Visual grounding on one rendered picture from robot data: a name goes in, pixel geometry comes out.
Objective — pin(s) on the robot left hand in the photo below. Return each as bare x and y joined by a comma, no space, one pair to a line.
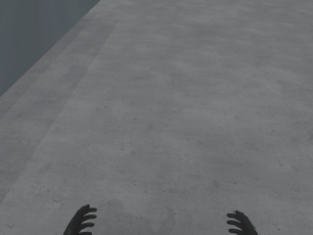
76,224

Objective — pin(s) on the robot right hand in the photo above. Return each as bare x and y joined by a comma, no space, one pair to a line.
244,224

